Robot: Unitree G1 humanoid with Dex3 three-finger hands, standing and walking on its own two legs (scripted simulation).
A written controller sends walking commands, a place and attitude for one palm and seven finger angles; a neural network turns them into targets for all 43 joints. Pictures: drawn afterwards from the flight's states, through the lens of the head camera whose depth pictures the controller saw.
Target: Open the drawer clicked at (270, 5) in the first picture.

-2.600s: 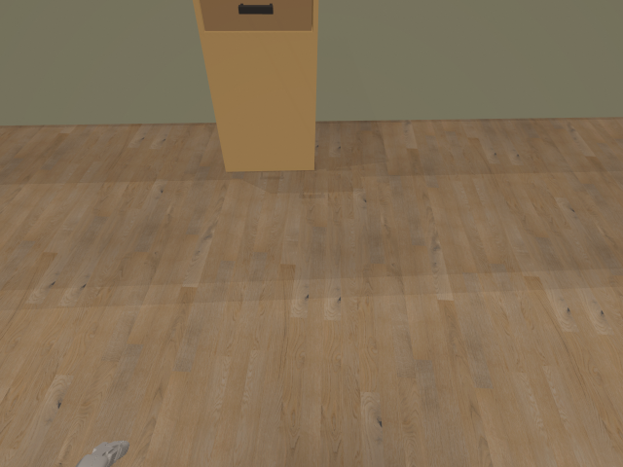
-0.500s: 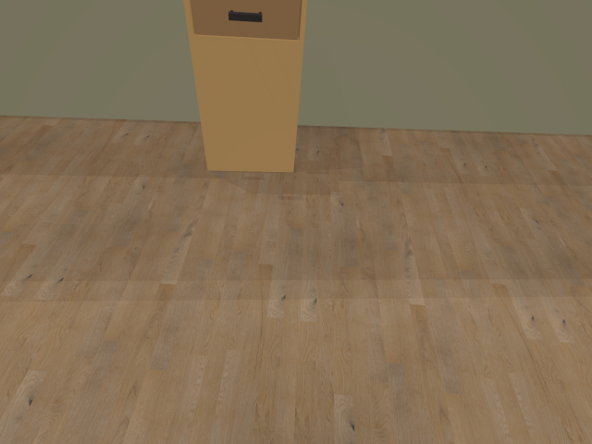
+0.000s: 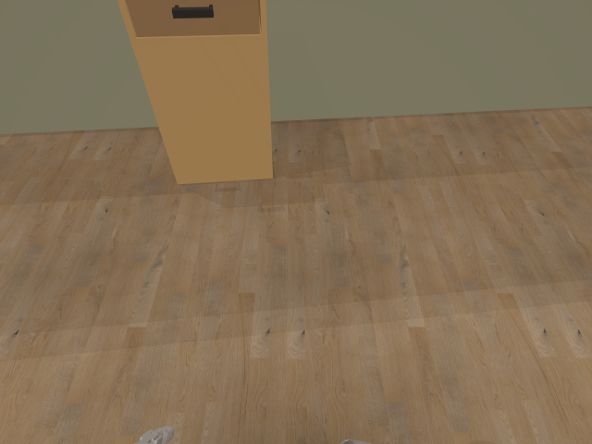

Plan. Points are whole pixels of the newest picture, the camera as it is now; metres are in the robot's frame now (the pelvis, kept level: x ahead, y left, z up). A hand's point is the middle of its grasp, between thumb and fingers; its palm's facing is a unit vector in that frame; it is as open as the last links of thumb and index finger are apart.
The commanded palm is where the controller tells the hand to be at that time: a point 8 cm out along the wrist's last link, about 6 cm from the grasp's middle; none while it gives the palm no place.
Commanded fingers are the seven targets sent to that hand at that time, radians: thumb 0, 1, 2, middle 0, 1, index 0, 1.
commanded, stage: walk to a spot facing it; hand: left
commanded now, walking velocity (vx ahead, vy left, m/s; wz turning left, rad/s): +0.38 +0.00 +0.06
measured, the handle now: (193, 10) +1.30 +0.35 +0.02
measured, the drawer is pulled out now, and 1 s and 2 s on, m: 0.00 0.00 0.00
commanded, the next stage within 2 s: turn to face it in 0.88 s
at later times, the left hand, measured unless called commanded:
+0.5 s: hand out of the picture +0.15 +0.23 -0.17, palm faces +0.09 -0.99 -0.13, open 7.4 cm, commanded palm none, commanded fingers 0.00 0.90 0.90 -0.20 -0.30 -0.20 -0.30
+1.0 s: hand (226, 224) +0.57 +0.17 -0.15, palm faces -0.11 -0.97 -0.21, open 7.3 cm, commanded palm none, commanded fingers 0.00 0.90 0.90 -0.20 -0.30 -0.20 -0.30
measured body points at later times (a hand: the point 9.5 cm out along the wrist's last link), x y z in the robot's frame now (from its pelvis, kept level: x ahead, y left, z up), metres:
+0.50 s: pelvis +0.22 +0.07 +0.01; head +0.25 +0.09 +0.46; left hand +0.15 +0.28 -0.15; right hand +0.31 -0.16 -0.12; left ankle +0.25 +0.15 -0.72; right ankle +0.13 -0.06 -0.63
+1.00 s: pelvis +0.44 +0.00 +0.00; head +0.46 -0.02 +0.45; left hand +0.58 +0.22 -0.13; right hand +0.32 -0.19 -0.16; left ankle +0.32 +0.14 -0.63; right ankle +0.50 -0.09 -0.72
